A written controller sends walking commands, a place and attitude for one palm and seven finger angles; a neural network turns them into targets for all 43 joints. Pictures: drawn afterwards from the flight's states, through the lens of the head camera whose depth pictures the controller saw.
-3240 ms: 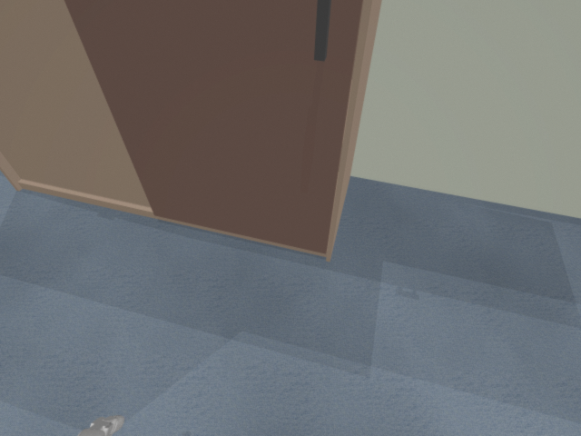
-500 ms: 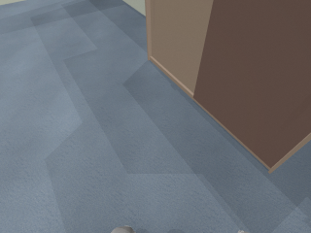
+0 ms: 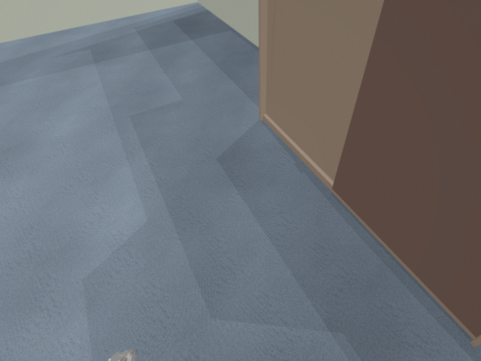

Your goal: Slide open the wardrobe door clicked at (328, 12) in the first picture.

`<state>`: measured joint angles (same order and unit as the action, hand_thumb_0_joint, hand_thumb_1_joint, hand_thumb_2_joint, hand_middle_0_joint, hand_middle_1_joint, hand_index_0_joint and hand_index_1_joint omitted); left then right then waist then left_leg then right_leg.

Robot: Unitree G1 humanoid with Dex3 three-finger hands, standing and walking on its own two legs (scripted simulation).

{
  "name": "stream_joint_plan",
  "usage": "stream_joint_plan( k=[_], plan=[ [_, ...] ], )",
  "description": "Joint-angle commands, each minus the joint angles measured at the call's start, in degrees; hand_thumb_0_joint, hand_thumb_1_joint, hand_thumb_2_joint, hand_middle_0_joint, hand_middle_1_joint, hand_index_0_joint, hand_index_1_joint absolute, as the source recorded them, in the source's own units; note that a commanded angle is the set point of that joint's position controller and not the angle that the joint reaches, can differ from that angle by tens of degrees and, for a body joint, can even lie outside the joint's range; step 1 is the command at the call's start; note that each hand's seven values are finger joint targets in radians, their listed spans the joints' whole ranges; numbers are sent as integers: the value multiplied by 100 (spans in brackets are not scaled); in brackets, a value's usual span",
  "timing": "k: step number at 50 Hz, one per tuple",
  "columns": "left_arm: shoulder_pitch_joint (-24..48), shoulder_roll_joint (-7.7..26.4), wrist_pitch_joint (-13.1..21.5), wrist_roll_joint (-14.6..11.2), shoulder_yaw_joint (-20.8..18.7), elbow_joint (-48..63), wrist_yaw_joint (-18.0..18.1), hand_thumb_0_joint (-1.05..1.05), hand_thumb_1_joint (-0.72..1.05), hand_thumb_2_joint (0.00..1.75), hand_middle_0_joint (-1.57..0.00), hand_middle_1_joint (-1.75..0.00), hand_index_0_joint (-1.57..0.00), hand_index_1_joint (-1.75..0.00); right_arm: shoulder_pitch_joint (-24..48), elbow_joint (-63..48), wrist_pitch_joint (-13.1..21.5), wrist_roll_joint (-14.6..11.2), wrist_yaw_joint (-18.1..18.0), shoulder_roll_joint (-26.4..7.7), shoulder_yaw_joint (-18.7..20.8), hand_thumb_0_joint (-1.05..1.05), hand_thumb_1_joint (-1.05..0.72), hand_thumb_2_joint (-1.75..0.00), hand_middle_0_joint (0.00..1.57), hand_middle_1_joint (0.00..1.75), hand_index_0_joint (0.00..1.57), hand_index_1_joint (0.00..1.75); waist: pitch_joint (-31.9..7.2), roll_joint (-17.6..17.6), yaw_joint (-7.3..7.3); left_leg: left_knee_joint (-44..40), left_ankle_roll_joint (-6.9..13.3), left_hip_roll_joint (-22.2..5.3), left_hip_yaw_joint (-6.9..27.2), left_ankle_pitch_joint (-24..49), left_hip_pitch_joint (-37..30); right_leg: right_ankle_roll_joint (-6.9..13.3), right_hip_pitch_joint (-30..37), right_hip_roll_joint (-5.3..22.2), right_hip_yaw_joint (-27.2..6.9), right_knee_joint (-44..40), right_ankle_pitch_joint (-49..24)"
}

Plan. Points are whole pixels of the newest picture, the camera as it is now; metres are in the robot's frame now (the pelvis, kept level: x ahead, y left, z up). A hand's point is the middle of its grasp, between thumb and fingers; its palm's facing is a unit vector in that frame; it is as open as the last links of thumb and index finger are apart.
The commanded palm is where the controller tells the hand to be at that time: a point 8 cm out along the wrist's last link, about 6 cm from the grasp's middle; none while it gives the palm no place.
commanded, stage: walk to a spot facing it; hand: right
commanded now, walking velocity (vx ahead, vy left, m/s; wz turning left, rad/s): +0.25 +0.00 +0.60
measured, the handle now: out of the picture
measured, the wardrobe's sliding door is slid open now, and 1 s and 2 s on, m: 0.00 0.00 0.00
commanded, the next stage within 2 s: turn to face it in 0.24 s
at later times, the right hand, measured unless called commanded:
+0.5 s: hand (311, 285) +0.31 -0.13 -0.16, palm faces -0.24 +0.95 -0.20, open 7.3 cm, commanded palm none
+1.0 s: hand (361, 315) +0.25 -0.23 -0.17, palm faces +0.12 +0.97 -0.20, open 7.3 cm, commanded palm none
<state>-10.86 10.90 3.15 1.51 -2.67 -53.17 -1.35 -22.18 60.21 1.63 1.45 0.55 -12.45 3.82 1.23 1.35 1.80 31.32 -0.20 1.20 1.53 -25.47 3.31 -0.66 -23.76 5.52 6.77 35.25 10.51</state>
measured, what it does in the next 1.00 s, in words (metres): walks ahead: left foot, then right foot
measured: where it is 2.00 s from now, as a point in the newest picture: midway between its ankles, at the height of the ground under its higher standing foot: outside the picture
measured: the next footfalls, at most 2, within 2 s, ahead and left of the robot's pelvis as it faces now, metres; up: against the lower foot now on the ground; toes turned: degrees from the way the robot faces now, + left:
left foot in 0.50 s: +0.26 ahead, +0.15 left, +0.00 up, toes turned +20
right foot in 0.84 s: +0.24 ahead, -0.10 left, +0.00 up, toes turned -10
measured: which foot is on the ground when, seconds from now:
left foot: down 0.00-0.00, up 0.02-0.48, down 0.50-0.84, up 0.86-1.00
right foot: down 0.00-0.50, up 0.52-0.82, down 0.84-1.00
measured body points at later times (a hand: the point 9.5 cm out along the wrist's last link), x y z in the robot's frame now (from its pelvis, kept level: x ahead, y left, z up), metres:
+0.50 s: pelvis +0.16 +0.02 +0.00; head +0.18 +0.02 +0.45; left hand +0.04 +0.21 -0.15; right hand +0.32 -0.18 -0.14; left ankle +0.22 +0.14 -0.73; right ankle +0.10 -0.10 -0.72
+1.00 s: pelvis +0.19 -0.02 +0.01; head +0.22 -0.05 +0.46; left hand +0.25 +0.24 -0.11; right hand +0.25 -0.28 -0.15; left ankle +0.18 +0.13 -0.64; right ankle +0.20 -0.09 -0.72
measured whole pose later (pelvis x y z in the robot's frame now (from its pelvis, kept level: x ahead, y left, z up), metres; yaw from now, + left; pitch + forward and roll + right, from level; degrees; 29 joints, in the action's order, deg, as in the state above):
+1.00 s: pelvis +0.19 -0.02 +0.01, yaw -4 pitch +1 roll +2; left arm -14.2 10.9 -0.1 1.3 -3.7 -54.2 0.7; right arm -10.2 55.0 -3.3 1.5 -0.7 -14.2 5.8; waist 2.8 3.0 -1.1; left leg 66.1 -4.3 -5.1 -4.0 -22.0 30.3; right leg 3.9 -18.8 1.0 5.8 34.6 16.8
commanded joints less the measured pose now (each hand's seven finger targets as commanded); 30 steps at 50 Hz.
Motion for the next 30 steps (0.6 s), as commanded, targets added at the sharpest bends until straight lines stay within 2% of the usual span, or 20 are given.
stream_joint_plan(
  k=[1,2,3,5,6,10,15,17,18,20,21,22,23,24,25,26,27,28,29,30],
  plan=[
    [-1862,1466,60,33,-306,-299,257,0,90,90,-20,-30,-20,-30,357,-633,95,-45,-6,-430,122,0,-90,-90,20,30,20,30,-666,-1980,-807,4180,231,-51,153,-509,3321,611,2759,2406,-3450,-2464,2216],
    [-1344,1180,68,-1,-244,-153,264,0,90,90,-20,-30,-20,-30,644,-626,75,-30,47,-433,153,0,-90,-90,20,30,20,30,-8,-1413,-655,4461,230,-349,122,64,3470,588,1947,2217,-2970,-2594,2522],
    [-978,870,105,-3,-150,-67,263,0,90,90,-20,-30,-20,-30,727,-582,52,5,123,-426,155,0,-90,-90,20,30,20,30,357,-939,-485,4387,174,-587,48,486,3436,527,1435,1988,-2384,-2629,2136],
    [-674,604,171,-10,-100,-98,283,0,90,90,-20,-30,-20,-30,324,-435,-94,45,160,-158,160,0,-90,-90,20,30,20,30,324,-761,-157,4199,46,-679,-45,959,3103,331,1120,1627,-1134,-2549,1064],
    [-689,551,189,-34,-99,-113,290,0,90,90,-20,-30,-20,-30,229,-417,-159,49,158,-93,168,0,-90,-90,20,30,20,30,277,-814,-116,4144,-6,-695,-104,1104,3019,335,1043,1506,-710,-2517,675],
    [-855,467,195,-58,-124,-222,328,0,90,90,-20,-30,-20,-30,399,-569,-281,48,152,39,217,0,-90,-90,20,30,20,30,177,-573,-90,3650,-232,-814,-253,1455,3381,562,1472,1491,23,-2260,-1196],
    [-1043,562,96,-45,-166,-357,325,0,90,90,-20,-30,-20,-30,1071,-820,-342,32,162,99,190,0,-90,-90,20,30,20,30,325,-884,-238,2502,-298,-766,-618,1556,3368,650,1849,1425,641,-1876,-2374],
    [-1126,598,38,-12,-198,-408,312,0,90,90,-20,-30,-20,-30,1391,-918,-331,21,145,116,162,0,-90,-90,20,30,20,30,365,-953,-380,1850,-247,-702,-743,1397,3105,682,1871,1436,758,-1711,-2427],
    [-1262,556,9,10,-188,-483,305,0,90,90,-20,-30,-20,-30,1495,-935,-292,26,109,133,134,0,-90,-90,20,30,20,30,397,-983,-466,1573,-194,-642,-775,1290,2867,723,1791,1440,646,-1621,-2563],
    [-1209,528,-24,30,-174,-572,310,0,90,90,-20,-30,-20,-30,1383,-869,-223,38,46,206,79,0,-90,-90,20,30,20,30,354,-1034,-387,989,-88,-523,-806,1339,2318,742,1719,1456,609,-1319,-2727],
    [-1227,539,-49,28,-154,-624,312,0,90,90,-20,-30,-20,-30,1230,-787,-174,49,9,193,46,0,-90,-90,20,30,20,30,176,-937,-333,636,-43,-419,-879,1400,1827,691,1664,1395,537,-1049,-2803],
    [-1205,535,-58,11,-137,-668,301,0,90,90,-20,-30,-20,-30,812,-639,-105,54,-34,133,28,0,-90,-90,20,30,20,30,-137,-805,-109,81,-19,-312,-981,1786,1236,553,1736,1232,542,-584,-2936],
    [-1309,405,-43,-36,-104,-717,271,0,90,90,-20,-30,-20,-30,381,-434,-1,69,-90,-121,37,0,-90,-90,20,30,20,30,-452,-320,90,-525,-13,-495,-823,2637,298,324,1418,990,513,54,-2534],
    [-1528,50,-28,-99,-15,-719,235,0,90,90,-20,-30,-20,-30,-7,-250,115,79,-177,-586,96,0,-90,-90,20,30,20,30,-1042,614,185,-431,341,-1734,322,4535,-1044,10,336,498,678,1022,-656],
    [-1542,-72,-94,-139,13,-641,255,0,90,90,-20,-30,-20,-30,-289,-122,142,-20,-181,-913,109,0,-90,-90,20,30,20,30,-1372,987,179,-427,986,-2661,843,6380,-1262,-136,49,-15,272,1922,2400],
    [-1443,-25,-224,-158,-2,-591,297,0,90,90,-20,-30,-20,-30,-14,-217,134,-52,-204,-978,119,0,-90,-90,20,30,20,30,-1427,968,162,-705,1263,-2762,859,5884,-789,-136,19,15,-267,2455,2776],
    [-1321,4,-303,-137,-28,-564,297,0,90,90,-20,-30,-20,-30,388,-339,97,-39,-238,-905,129,0,-90,-90,20,30,20,30,-1137,1278,114,-976,1277,-2763,955,4914,-337,-145,-176,52,-433,2864,2675],
    [-1130,103,-362,-121,-61,-590,279,0,90,90,-20,-30,-20,-30,822,-431,30,-37,-294,-707,100,0,-90,-90,20,30,20,30,-599,993,28,-1166,1203,-2664,665,4023,231,-148,-258,160,-501,3047,2371],
    [-1076,38,-421,-98,-70,-627,252,0,90,90,-20,-30,-20,-30,1115,-525,-18,-23,-319,-587,67,0,-90,-90,20,30,20,30,-313,511,-101,-1261,1038,-2491,214,3445,741,-160,-192,180,-491,3073,2077],
    [-1133,-24,-485,-85,-76,-627,220,0,90,90,-20,-30,-20,-30,1288,-608,-47,-15,-332,-543,56,0,-90,-90,20,30,20,30,-184,475,-208,-1365,900,-2382,-74,2922,1177,-166,-53,169,-438,3009,1896]
  ],
)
